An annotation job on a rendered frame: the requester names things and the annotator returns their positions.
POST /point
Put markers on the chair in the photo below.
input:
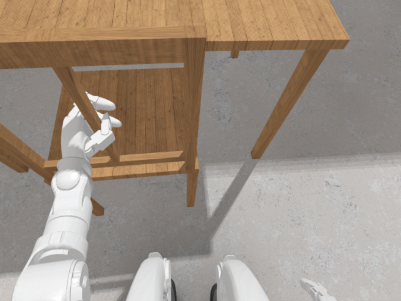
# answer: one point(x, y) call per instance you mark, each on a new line
point(159, 108)

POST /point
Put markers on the robot right thigh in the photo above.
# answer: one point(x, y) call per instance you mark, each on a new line
point(238, 282)

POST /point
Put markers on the robot left hand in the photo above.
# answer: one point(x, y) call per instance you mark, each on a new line
point(76, 131)

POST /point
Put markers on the robot left forearm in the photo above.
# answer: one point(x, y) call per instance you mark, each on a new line
point(68, 223)

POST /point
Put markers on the robot left upper arm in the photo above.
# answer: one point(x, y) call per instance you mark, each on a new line
point(66, 280)

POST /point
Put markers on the robot left thigh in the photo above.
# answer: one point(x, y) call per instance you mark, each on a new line
point(151, 280)

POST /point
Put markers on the robot right hand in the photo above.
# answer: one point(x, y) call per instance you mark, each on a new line
point(316, 290)

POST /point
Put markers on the robot thigh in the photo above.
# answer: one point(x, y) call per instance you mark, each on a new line
point(238, 282)
point(151, 280)

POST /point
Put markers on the table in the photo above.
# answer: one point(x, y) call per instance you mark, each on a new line
point(230, 25)

